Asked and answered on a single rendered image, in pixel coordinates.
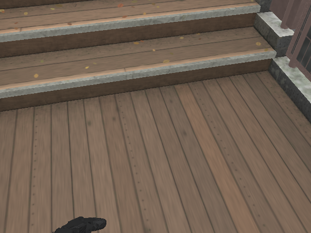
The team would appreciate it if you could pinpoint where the left robot hand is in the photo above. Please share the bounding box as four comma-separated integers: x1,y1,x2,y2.
52,216,107,233

